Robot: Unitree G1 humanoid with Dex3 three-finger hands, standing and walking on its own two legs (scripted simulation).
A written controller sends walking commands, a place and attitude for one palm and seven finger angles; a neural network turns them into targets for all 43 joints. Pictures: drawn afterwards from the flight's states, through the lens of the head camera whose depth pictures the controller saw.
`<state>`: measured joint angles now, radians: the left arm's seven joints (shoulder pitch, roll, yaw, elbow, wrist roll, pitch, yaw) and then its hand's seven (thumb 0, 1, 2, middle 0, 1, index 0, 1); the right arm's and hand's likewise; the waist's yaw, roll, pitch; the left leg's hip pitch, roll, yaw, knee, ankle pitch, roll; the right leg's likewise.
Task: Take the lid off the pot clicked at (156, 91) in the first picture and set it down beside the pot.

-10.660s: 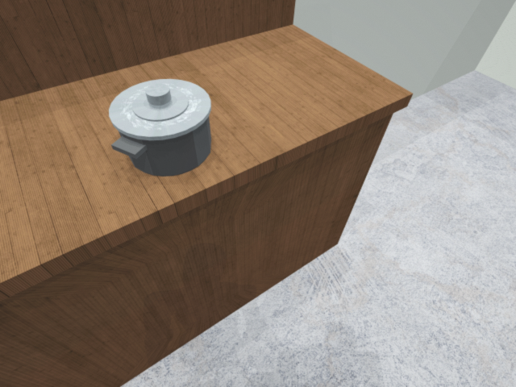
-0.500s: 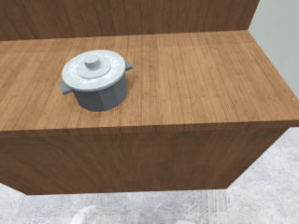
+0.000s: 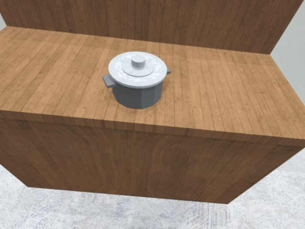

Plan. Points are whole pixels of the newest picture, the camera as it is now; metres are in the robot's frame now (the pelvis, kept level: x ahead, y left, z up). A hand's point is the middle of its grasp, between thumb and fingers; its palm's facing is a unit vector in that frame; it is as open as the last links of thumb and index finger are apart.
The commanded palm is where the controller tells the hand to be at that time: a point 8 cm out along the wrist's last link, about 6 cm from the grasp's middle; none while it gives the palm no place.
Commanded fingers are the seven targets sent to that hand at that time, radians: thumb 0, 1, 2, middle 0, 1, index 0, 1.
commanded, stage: come to a stop and stand still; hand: left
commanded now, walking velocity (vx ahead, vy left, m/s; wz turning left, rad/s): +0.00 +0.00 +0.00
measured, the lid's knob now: (138, 61) +0.54 +0.10 +0.16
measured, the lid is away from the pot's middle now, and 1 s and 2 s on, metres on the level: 0.00 0.00 0.00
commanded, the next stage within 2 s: look again from close up in 0.70 s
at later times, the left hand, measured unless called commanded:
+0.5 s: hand out of the picture -0.02 +0.16 -0.17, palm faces +0.02 -0.98 -0.21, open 7.3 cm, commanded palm none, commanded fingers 0.00 0.90 0.90 -0.20 -0.30 -0.20 -0.30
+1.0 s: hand out of the picture -0.03 +0.16 -0.18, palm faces +0.01 -0.98 -0.18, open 7.3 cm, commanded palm none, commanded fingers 0.00 0.90 0.90 -0.20 -0.30 -0.20 -0.30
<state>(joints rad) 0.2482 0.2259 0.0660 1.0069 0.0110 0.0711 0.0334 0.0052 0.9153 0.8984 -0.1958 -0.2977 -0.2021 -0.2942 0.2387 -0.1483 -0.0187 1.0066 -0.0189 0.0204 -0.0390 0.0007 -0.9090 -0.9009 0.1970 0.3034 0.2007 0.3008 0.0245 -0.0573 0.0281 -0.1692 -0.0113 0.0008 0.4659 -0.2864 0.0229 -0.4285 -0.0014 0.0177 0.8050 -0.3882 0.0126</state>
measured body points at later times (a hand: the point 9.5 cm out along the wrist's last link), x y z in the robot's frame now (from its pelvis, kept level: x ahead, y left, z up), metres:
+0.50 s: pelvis -0.04 -0.02 +0.00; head -0.04 -0.03 +0.45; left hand -0.02 +0.21 -0.15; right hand -0.05 -0.23 -0.16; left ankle -0.02 +0.11 -0.74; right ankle -0.06 -0.11 -0.74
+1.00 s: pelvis -0.04 +0.00 -0.01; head -0.04 +0.00 +0.44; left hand -0.03 +0.21 -0.17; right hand -0.04 -0.22 -0.17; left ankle -0.02 +0.11 -0.74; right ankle -0.06 -0.11 -0.74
